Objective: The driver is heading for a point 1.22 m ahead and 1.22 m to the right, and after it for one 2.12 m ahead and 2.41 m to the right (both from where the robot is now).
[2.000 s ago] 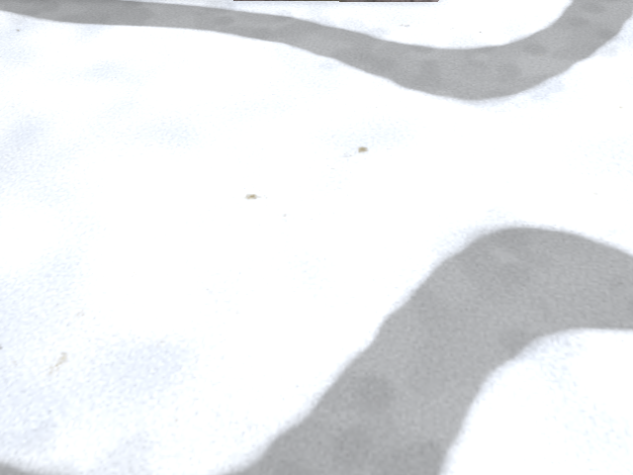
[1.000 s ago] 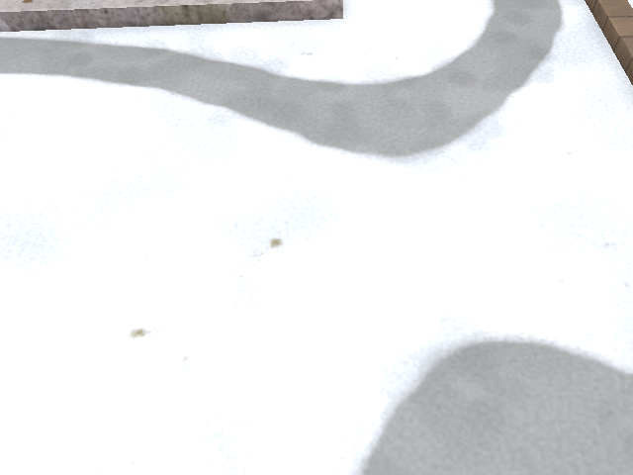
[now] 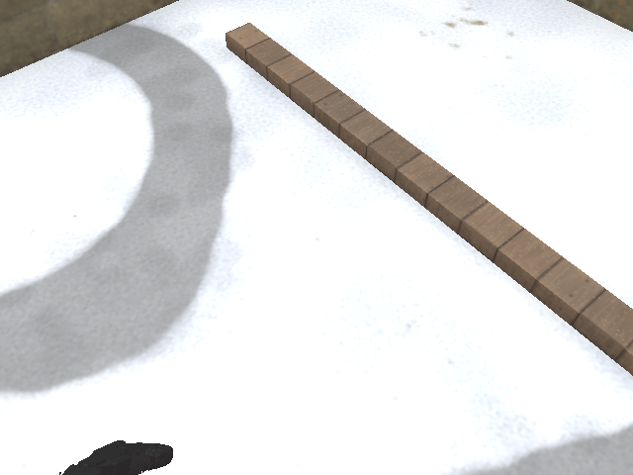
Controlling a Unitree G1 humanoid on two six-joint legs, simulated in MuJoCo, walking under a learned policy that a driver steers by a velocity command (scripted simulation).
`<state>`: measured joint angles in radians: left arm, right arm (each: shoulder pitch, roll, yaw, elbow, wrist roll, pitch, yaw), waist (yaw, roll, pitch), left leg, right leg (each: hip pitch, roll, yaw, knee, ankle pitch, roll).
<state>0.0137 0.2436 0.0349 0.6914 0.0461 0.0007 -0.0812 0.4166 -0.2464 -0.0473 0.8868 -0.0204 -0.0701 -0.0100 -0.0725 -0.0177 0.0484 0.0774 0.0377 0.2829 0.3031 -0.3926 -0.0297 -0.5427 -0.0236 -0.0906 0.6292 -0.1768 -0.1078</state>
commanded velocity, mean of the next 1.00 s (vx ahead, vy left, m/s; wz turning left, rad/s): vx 0.50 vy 0.00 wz -0.45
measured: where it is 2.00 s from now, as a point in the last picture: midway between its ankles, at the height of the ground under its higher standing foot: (454, 259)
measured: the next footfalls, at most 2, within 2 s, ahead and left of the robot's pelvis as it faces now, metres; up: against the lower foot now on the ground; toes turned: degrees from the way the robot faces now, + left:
right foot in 0.04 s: +0.17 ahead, -0.08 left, +0.00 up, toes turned -5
left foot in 0.56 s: +0.51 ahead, +0.02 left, +0.00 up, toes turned -21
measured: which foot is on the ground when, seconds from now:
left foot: down 0.00-0.04, up 0.06-0.54, down 0.56-1.00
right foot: up 0.00-0.02, down 0.04-0.58, up 0.60-1.00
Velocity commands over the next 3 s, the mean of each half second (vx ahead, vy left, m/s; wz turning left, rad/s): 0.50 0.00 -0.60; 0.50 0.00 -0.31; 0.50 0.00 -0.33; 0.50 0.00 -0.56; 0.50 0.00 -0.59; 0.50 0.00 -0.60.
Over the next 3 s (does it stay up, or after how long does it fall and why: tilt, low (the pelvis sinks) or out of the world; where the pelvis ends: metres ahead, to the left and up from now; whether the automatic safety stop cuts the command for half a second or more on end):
stays up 1.17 -0.88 -0.01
